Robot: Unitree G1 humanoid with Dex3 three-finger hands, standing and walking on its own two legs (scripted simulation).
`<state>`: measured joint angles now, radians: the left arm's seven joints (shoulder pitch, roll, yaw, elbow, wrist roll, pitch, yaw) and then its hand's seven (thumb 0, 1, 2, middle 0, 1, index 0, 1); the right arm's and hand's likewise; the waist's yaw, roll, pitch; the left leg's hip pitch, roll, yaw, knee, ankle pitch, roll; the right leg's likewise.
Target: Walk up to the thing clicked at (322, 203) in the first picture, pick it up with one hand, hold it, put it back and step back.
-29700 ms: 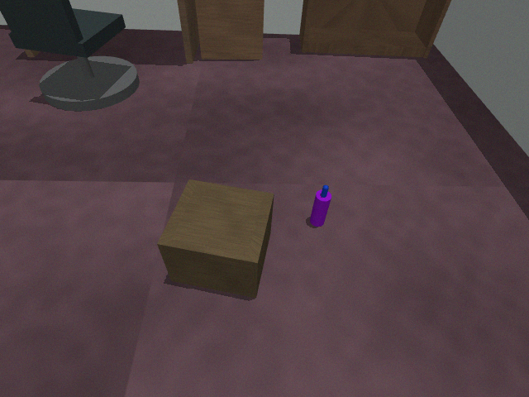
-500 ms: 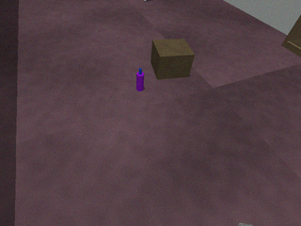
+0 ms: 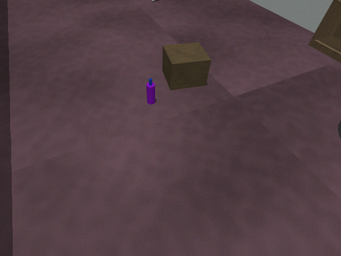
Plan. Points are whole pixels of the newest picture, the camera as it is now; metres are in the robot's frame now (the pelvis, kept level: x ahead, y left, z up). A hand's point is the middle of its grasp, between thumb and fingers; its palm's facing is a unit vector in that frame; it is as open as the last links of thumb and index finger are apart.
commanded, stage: stand
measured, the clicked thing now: (150, 90) +1.46 +0.14 -0.66
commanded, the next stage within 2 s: none
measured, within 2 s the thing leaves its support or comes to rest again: neither
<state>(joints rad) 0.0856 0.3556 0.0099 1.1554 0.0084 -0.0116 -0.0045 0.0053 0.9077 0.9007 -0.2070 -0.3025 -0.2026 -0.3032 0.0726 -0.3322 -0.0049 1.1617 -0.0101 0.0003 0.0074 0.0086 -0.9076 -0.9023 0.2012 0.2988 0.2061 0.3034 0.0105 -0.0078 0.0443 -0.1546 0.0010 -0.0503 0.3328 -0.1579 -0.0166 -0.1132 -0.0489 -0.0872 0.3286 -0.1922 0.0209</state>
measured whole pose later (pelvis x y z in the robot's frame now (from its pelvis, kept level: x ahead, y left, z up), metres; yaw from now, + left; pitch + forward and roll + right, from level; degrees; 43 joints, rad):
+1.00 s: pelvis +0.01 -0.01 +0.00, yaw -1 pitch -1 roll +0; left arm 0.10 0.35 0.01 1.14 0.01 -0.01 -0.01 0.01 0.91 0.90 -0.21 -0.30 -0.20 -0.30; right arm 0.09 -0.35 0.01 1.15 -0.01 0.00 0.00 0.01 -0.91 -0.90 0.20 0.30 0.21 0.30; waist 0.01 0.00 0.04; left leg -0.12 0.02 -0.04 0.30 -0.16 -0.03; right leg -0.09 -0.03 -0.08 0.31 -0.20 0.01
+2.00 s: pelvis +0.02 -0.01 +0.00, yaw -2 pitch -1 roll +0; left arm 0.11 0.35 0.01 1.13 0.01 -0.01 0.00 0.00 0.91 0.90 -0.21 -0.30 -0.20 -0.30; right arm 0.10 -0.35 0.01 1.13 -0.01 0.00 0.00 0.01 -0.91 -0.90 0.20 0.30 0.21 0.30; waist 0.01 0.00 0.04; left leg -0.10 0.02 -0.02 0.31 -0.18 -0.03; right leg -0.08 -0.03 -0.06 0.30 -0.20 0.01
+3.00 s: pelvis +0.01 +0.00 +0.00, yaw -2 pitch -2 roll +0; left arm 0.12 0.35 0.00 1.13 0.01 -0.01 0.00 0.00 0.91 0.90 -0.21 -0.30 -0.20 -0.30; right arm 0.11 -0.35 0.01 1.13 -0.01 -0.01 0.00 0.01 -0.91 -0.90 0.20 0.30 0.21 0.30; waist 0.01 0.00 0.04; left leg -0.11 0.02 -0.02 0.30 -0.17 -0.02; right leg -0.08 -0.03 -0.05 0.30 -0.19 0.02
